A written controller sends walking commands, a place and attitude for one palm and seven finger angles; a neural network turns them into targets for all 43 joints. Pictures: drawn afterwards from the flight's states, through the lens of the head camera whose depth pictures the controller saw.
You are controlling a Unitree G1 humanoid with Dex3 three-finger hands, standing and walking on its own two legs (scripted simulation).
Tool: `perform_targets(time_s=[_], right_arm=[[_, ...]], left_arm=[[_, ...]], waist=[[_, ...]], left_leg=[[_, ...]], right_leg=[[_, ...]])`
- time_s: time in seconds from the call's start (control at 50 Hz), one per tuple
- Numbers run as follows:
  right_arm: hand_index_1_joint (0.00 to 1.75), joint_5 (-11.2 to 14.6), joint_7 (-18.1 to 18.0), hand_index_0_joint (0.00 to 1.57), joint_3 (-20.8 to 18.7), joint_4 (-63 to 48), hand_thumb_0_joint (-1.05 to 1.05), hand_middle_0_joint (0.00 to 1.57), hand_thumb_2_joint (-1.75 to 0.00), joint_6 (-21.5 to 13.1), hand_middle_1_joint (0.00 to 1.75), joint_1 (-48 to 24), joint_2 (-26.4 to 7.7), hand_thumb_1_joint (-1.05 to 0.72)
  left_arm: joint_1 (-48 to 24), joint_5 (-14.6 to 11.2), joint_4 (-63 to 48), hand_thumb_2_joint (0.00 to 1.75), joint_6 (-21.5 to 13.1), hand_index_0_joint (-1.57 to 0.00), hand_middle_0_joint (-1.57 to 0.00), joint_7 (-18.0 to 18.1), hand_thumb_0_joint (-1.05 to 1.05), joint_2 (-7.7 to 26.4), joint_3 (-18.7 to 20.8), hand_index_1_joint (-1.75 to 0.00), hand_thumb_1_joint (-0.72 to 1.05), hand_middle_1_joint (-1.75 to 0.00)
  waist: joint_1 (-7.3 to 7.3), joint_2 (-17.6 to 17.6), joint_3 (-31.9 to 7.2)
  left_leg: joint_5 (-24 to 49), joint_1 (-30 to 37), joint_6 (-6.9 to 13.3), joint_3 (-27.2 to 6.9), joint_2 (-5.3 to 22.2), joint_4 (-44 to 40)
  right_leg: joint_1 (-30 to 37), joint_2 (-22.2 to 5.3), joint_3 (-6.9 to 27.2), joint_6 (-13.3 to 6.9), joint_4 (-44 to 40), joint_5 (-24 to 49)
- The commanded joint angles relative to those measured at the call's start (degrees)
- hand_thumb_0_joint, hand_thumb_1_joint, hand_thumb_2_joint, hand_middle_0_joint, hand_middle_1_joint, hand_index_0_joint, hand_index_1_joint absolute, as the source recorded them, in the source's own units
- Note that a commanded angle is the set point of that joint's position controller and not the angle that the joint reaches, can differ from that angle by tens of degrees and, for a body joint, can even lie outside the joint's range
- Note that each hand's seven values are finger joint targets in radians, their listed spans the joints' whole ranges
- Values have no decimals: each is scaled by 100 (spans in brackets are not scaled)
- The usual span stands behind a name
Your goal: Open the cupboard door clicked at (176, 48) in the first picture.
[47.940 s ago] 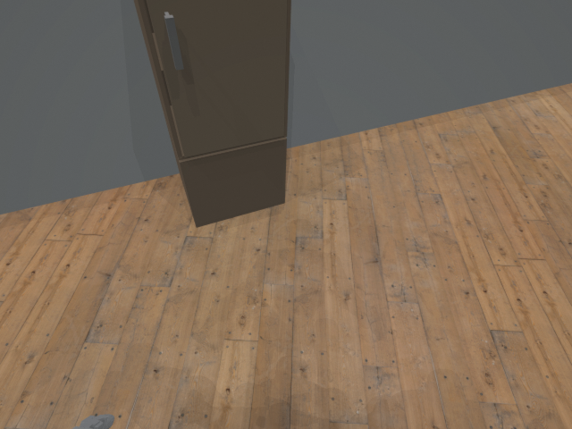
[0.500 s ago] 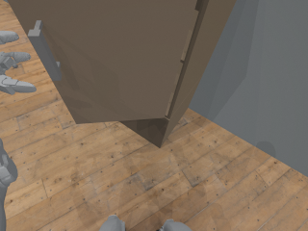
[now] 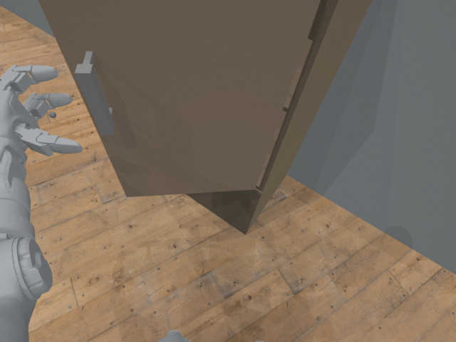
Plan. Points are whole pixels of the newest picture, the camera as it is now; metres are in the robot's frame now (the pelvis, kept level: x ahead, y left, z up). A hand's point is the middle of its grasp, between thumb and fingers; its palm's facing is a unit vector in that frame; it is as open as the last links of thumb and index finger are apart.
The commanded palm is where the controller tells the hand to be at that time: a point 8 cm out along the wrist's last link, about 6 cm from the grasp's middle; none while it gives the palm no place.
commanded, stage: move the hooked fingers beside the handle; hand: left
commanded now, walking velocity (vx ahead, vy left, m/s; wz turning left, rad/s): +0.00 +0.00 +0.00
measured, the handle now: (99, 95) +0.52 +0.22 +0.11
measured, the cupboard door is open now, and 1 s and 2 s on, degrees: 41 41 41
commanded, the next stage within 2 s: slide the fingers in behind the handle in 0.88 s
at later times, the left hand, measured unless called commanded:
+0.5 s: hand (69, 115) +0.46 +0.25 +0.12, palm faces +0.09 -1.00 +0.02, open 14.0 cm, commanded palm +0.44 +0.31 +0.11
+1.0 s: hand (65, 115) +0.46 +0.26 +0.12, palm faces +0.07 -1.00 +0.02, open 14.0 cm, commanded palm +0.44 +0.30 +0.11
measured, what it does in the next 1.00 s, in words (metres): stands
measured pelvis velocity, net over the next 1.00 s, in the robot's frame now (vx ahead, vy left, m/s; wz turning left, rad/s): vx -0.01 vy -0.02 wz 0.02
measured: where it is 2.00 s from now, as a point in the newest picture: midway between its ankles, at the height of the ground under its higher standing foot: outside the picture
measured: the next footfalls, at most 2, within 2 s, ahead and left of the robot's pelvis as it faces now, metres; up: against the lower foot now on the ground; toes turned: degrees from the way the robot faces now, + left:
none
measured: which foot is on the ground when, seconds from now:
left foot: down 0.00-1.00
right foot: down 0.00-1.00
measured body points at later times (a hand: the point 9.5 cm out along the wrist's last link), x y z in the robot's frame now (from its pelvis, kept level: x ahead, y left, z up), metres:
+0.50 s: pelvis -0.03 -0.01 -0.01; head +0.07 +0.01 +0.43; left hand +0.45 +0.30 +0.12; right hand -0.01 -0.29 -0.11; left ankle +0.01 +0.08 -0.70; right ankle -0.03 -0.13 -0.70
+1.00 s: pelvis -0.01 -0.02 +0.00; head +0.08 +0.01 +0.43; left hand +0.46 +0.31 +0.12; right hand +0.01 -0.30 -0.10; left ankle +0.01 +0.08 -0.70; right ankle -0.03 -0.13 -0.70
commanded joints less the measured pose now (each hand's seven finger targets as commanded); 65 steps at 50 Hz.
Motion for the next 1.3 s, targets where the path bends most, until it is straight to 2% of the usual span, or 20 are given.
perform_targets(time_s=[0.0,0.04,0.06,0.14,0.16,0.18,0.24,0.26,0.34,0.4,0.44,0.52,0.58,0.7,0.74,0.78,0.84,0.92,1.14,1.28], right_arm=[[30,28,-78,20,-428,-418,0,20,-90,-62,30,605,-1135,-90],[30,16,-84,20,-428,-447,0,20,-90,-94,30,583,-1123,-90],[30,12,-101,20,-437,-419,0,20,-90,-97,30,562,-1151,-90],[30,4,-141,20,-408,-314,0,20,-90,-188,30,513,-1140,-90],[30,5,-151,20,-410,-262,0,20,-90,-202,30,507,-1166,-90],[30,11,-169,20,-391,-226,0,20,-90,-228,30,471,-1167,-90],[30,-11,-185,20,-378,-155,0,20,-90,-299,30,517,-1164,-90],[30,-18,-194,20,-377,-103,0,20,-90,-311,30,527,-1188,-90],[30,-23,-193,20,-345,-116,0,20,-90,-356,30,588,-1198,-90],[30,5,-212,20,-314,-165,0,20,-90,-327,30,619,-1239,-90],[30,4,-213,20,-306,-215,0,20,-90,-313,30,655,-1223,-90],[30,23,-191,20,-318,-319,0,20,-90,-259,30,691,-1184,-90],[30,39,-210,20,-355,-309,0,20,-90,-208,30,740,-1205,-90],[30,94,-267,20,-366,-225,0,20,-90,-155,30,784,-1216,-90],[30,70,-273,20,-380,-183,0,20,-90,-195,30,805,-1216,-90],[30,46,-263,20,-398,-163,0,20,-90,-204,30,828,-1221,-90],[30,14,-230,20,-411,-143,0,20,-90,-213,30,835,-1198,-90],[30,28,-202,20,-388,-147,0,20,-90,-185,30,755,-1188,-90],[30,-13,-84,20,-434,-297,0,20,-90,-152,30,686,-1124,-90],[30,26,-74,20,-417,-295,0,20,-90,-112,30,566,-1068,-90]], left_arm=[[-2158,-13,-971,30,-173,-30,-30,3,0,1526,-86,-120,-50,-120],[-2348,-77,-1156,30,-262,-30,-30,20,0,1294,-243,-120,-50,-120],[-2356,-78,-1116,30,-325,-30,-30,41,0,1462,-100,-120,-50,-120],[-3168,-174,-1331,30,-602,-30,-30,85,0,1195,-354,-120,-50,-120],[-3128,-103,-1117,30,-621,-30,-30,116,0,1369,-237,-120,-50,-120],[-3415,-62,-1121,30,-644,-30,-30,146,0,1312,-366,-120,-50,-120],[-3541,48,-1021,30,-632,-30,-30,230,0,1199,-506,-120,-50,-120],[-3521,102,-852,30,-602,-30,-30,270,0,1404,-362,-120,-50,-120],[-3510,90,-622,30,-505,-30,-30,320,0,1462,-337,-120,-50,-120],[-3318,162,-317,30,-428,-30,-30,337,0,2177,114,-120,-50,-120],[-3284,205,-293,30,-460,-30,-30,323,0,2329,203,-120,-50,-120],[-2981,246,-462,30,-574,-30,-30,207,0,2473,258,-120,-50,-120],[-2777,128,-488,30,-604,-30,-30,12,0,2554,372,-120,-50,-120],[-2787,-50,-219,30,-337,-30,-30,-327,0,2103,-23,-120,-50,-120],[-3113,-66,-438,30,-376,-30,-30,-299,0,2045,-86,-120,-50,-120],[-3179,-61,-726,30,-502,-30,-30,-233,0,2204,60,-120,-50,-120],[-3155,-102,-1005,30,-678,-30,-30,-132,0,2213,192,-120,-50,-120],[-3021,34,-636,30,-494,-30,-30,-29,0,2036,12,-120,-50,-120],[-2714,-50,-1236,30,-550,-30,-30,268,0,1492,-93,-120,-50,-120],[-2700,7,-1086,30,-407,-30,-30,374,0,1158,-336,-120,-50,-120]], waist=[[84,843,-1669],[19,809,-1664],[53,741,-1739],[-162,842,-1780],[-96,786,-1795],[-201,905,-1708],[-223,1068,-1850],[-176,1040,-1922],[-167,808,-1960],[-83,537,-1969],[-71,479,-1940],[22,758,-2169],[39,694,-2187],[-178,517,-1528],[-232,675,-1591],[-158,991,-2056],[-100,999,-2435],[-105,1024,-2005],[17,820,-2362],[-32,786,-1929]], left_leg=[[2780,2635,-136,-562,26,-456],[2596,2710,-116,-577,11,-466],[2540,2734,-142,-621,26,-478],[2096,2890,-133,-712,23,-469],[1855,2832,-158,-784,26,-500],[1716,2813,-149,-790,20,-510],[1503,2885,-154,-857,1,-505],[1453,2847,-171,-886,16,-517],[1427,2574,-120,-798,-26,-483],[1357,2004,-49,-608,-54,-432],[1361,1756,-16,-525,-83,-387],[1591,1731,-21,-372,-90,-336],[1690,1710,-1,-332,-80,-325],[1396,1555,56,-340,-83,-385],[1438,1732,58,-371,-83,-347],[1717,2135,6,-435,-58,-314],[2093,2430,-14,-472,-41,-235],[1947,2316,-40,-512,-32,-300],[2842,2745,-81,-527,-11,-223],[2444,2505,-71,-483,-38,-327]], right_leg=[[-358,131,-183,-126,-323,1925],[-383,126,-174,-148,-358,1788],[-378,122,-171,-153,-341,1754],[-630,105,-151,-163,-356,1399],[-686,97,-154,-168,-340,1185],[-796,76,-132,-162,-361,1099],[-928,45,-140,-179,-328,928],[-923,29,-138,-173,-314,901],[-659,31,-112,-164,-335,970],[-224,18,4,-98,-361,1145],[-26,25,51,-87,-335,1279],[223,53,119,-61,-305,1642],[350,79,132,-58,-327,1826],[-68,87,105,-29,-483,1567],[-193,86,111,-49,-472,1497],[-236,88,85,-73,-392,1584],[-163,117,54,-102,-291,1812],[-387,100,-9,-95,-321,1605],[-123,131,-75,-125,-192,2231],[-168,86,-61,-111,-270,2070]])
